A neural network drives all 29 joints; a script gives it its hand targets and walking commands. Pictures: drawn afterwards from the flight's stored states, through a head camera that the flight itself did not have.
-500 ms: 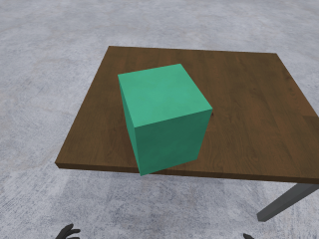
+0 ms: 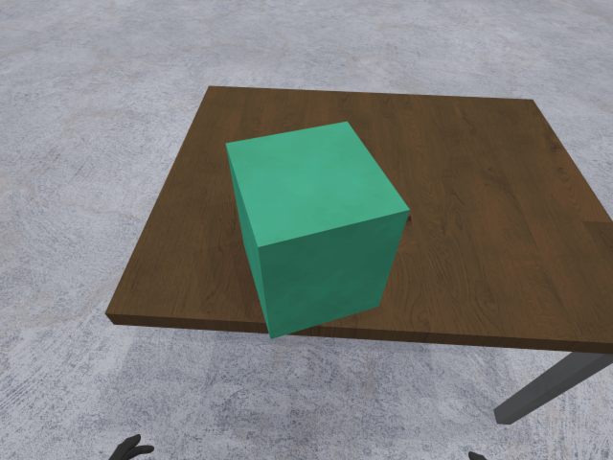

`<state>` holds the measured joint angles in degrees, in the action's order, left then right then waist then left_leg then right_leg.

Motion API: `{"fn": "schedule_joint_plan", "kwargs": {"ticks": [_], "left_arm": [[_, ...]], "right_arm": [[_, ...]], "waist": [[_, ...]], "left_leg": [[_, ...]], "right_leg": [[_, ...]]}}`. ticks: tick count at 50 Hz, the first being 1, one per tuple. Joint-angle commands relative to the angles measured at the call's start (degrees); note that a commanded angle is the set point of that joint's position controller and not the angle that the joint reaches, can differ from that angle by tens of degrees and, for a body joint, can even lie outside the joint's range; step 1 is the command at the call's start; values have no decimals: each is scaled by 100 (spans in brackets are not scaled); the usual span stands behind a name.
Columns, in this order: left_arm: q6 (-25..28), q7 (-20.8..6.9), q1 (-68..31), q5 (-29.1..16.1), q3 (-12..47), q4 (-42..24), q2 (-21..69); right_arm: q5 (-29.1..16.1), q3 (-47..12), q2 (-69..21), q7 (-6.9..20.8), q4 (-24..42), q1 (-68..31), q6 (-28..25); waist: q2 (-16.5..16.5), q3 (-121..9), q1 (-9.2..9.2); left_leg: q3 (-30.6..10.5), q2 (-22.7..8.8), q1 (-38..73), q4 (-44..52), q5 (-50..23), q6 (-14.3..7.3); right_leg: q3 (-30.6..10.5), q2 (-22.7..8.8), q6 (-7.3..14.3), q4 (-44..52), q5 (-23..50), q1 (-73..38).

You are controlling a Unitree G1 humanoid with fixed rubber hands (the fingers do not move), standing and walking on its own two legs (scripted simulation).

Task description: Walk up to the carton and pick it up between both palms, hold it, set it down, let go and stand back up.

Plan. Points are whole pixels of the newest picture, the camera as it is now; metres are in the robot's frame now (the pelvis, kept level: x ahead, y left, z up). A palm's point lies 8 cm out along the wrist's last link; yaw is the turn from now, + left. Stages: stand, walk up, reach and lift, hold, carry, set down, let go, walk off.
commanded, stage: stand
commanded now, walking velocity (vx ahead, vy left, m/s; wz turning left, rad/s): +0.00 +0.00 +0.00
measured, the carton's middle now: (308, 231) +0.45 +0.01 +0.01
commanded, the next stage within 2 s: walk up in 1.76 s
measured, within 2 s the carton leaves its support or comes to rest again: neither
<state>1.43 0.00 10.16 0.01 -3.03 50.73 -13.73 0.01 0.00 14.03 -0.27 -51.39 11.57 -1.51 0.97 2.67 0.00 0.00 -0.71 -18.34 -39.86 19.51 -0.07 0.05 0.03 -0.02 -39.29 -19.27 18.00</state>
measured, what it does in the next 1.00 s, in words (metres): stands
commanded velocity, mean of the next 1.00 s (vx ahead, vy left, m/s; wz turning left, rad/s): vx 0.00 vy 0.00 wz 0.00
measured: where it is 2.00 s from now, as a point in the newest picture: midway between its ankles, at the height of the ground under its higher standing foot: outside the picture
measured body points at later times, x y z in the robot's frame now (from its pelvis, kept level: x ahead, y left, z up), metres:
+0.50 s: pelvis +0.00 +0.00 +0.00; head +0.01 +0.00 +0.45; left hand +0.11 +0.27 -0.12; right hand +0.09 -0.25 -0.13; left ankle +0.02 +0.12 -0.72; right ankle +0.02 -0.12 -0.72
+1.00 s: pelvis +0.00 +0.00 +0.00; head +0.01 +0.00 +0.45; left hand +0.11 +0.27 -0.12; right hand +0.08 -0.25 -0.13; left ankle +0.02 +0.12 -0.72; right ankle +0.02 -0.12 -0.72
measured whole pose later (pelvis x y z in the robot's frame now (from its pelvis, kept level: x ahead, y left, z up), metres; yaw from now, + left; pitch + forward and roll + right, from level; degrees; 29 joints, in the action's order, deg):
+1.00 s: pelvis +0.00 +0.00 +0.00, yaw +0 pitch -1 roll -1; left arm 1.4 0.0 9.1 0.0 -3.0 52.6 -13.7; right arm 0.0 0.0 14.0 -0.2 -53.4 11.6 -1.6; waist 1.3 2.7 0.0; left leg 0.0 -0.9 -18.2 -37.5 18.0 -0.1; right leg 0.0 0.2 0.0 -36.2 -17.3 17.6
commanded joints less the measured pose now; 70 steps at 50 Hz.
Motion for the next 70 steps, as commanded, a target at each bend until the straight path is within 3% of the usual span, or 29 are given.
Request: {"fn": "schedule_joint_plan", "kwargs": {"ticks": [1,2,4,7,9,11,17,18,22,25,26,28,31,35,40,41,42,45,48,50,55,56,61,63,64,65,66,67,70], "left_arm": [[165,61,-319,35,-193,-12,-1521],[186,82,-442,79,-252,2,-1612],[189,81,-480,59,-253,-64,-1623],[193,60,-366,84,-216,62,-1557],[160,52,-590,86,-249,48,-1624],[153,47,-312,34,-237,111,-1544],[167,62,-318,53,-238,126,-1485],[162,55,-440,55,-259,67,-1520],[151,46,-462,35,-249,144,-1569],[156,32,-492,86,-232,63,-1498],[181,44,-304,52,-176,170,-1395],[139,41,-514,59,-234,122,-1508],[180,68,-342,45,-226,214,-1494],[161,58,-399,60,-268,137,-1585],[148,49,-540,76,-237,173,-1627],[161,36,-367,77,-217,169,-1506],[143,56,-472,86,-235,165,-1574],[140,45,-450,61,-215,185,-1556],[130,34,-441,40,-220,171,-1432],[147,48,-559,46,-252,173,-1569],[152,33,-401,62,-194,244,-1587],[141,32,-373,14,-193,244,-1462],[155,53,-574,66,-188,166,-1449],[131,38,-550,98,-215,236,-1531],[135,28,-393,33,-199,203,-1464],[127,8,-394,36,-178,273,-1390],[139,7,-457,70,-219,209,-1519],[121,15,-389,65,-208,259,-1498],[133,40,-397,33,-228,292,-1551]], "right_arm": [[120,416,1612,-60,109,-711,-171],[72,373,1501,-32,111,-594,-178],[108,402,1589,-37,143,-702,-144],[91,391,1493,-40,81,-719,-124],[98,401,1569,-27,12,-574,-133],[137,406,1550,-32,80,-647,-173],[97,366,1512,-50,-43,-485,-152],[122,361,1592,-27,-32,-583,-171],[100,350,1468,-70,63,-668,-182],[91,372,1496,-68,48,-649,-179],[115,365,1540,-48,-38,-601,-180],[87,364,1506,-60,-10,-763,-185],[89,374,1561,-37,-37,-449,-165],[102,386,1543,-60,-32,-706,-149],[110,344,1489,-34,-109,-591,-142],[141,419,1592,-29,-103,-595,-140],[104,363,1467,-37,-63,-677,-162],[109,328,1475,-39,-108,-561,-161],[104,360,1580,-35,-81,-594,-179],[93,330,1477,-34,-164,-521,-163],[83,391,1596,-22,-135,-560,-169],[114,349,1586,-50,-138,-688,-159],[73,387,1598,-29,-113,-601,-181],[91,344,1447,-46,-162,-553,-156],[139,354,1529,-70,-94,-646,-162],[121,336,1546,-68,-78,-674,-190],[89,331,1487,-68,-96,-613,-175],[92,334,1526,-61,-157,-543,-183],[106,338,1516,-29,-139,-609,-173]], "waist": [[149,-122,-55],[165,-222,66],[255,-321,-76],[-190,-229,-60],[-193,-111,17],[329,-112,-79],[36,-101,-5],[424,-160,-50],[0,-380,-41],[462,-204,-74],[72,-244,-98],[298,-274,2],[139,-342,9],[141,-413,-87],[-118,-193,53],[89,-335,-70],[355,-255,17],[-38,-196,-24],[250,-363,-77],[19,-341,16],[29,-465,14],[133,-372,-104],[236,-484,36],[-53,-485,47],[231,-352,-65],[142,-403,-119],[386,-448,-35],[157,-466,-33],[272,-352,-26]], "left_leg": [[-706,-514,119,1370,-611,-357],[-694,-515,265,1345,-743,-335],[-716,-602,157,1408,-970,-378],[-635,-485,195,1245,-626,-348],[-581,-458,237,1327,-456,-336],[-746,-564,89,1518,-517,-351],[-767,-576,236,1561,-728,-329],[-717,-610,245,1558,-747,-337],[-717,-583,211,1598,-750,-335],[-690,-597,134,1635,-900,-329],[-779,-627,201,1665,-872,-325],[-716,-583,318,1575,-891,-293],[-659,-589,405,1497,-1312,-276],[-667,-537,255,1491,-810,-306],[-668,-538,361,1482,-627,-247],[-687,-566,427,1591,-666,-305],[-682,-568,290,1645,-546,-282],[-767,-603,85,1739,-593,-307],[-730,-599,279,1687,-863,-272],[-722,-598,315,1718,-682,-273],[-580,-519,384,1612,-825,-234],[-632,-607,311,1667,-935,-287],[-620,-555,435,1571,-873,-235],[-757,-650,450,1603,-921,-291],[-757,-662,304,1706,-797,-345],[-737,-608,214,1711,-874,-296],[-685,-606,236,1725,-778,-258],[-718,-640,241,1798,-648,-282],[-669,-578,218,1763,-637,-243]], "right_leg": [[-610,-520,321,1226,785,-310],[-751,-607,356,1255,955,-276],[-575,-535,277,1110,1084,-520],[-764,-650,347,1377,737,-366],[-792,-671,362,1403,482,-120],[-586,-526,271,1248,584,-266],[-632,-573,303,1243,936,-337],[-614,-560,299,1278,927,-429],[-559,-533,281,1304,959,-676],[-552,-582,289,1274,1136,-603],[-554,-565,272,1200,1107,-663],[-633,-579,323,1307,1070,-475],[-575,-597,277,1305,1291,-590],[-649,-595,289,1336,1018,-574],[-678,-626,299,1597,570,-244],[-645,-623,311,1421,578,-351],[-607,-535,273,1493,703,-426],[-537,-566,236,1346,741,-611],[-600,-597,291,1372,898,-638],[-644,-580,292,1390,867,-561],[-577,-595,253,1369,945,-587],[-544,-565,245,1401,951,-608],[-604,-630,285,1425,1102,-629],[-542,-613,287,1464,893,-593],[-562,-580,257,1402,832,-596],[-508,-535,242,1330,853,-700],[-573,-563,255,1426,1005,-719],[-529,-562,249,1414,980,-767],[-552,-562,269,1403,895,-677]]}}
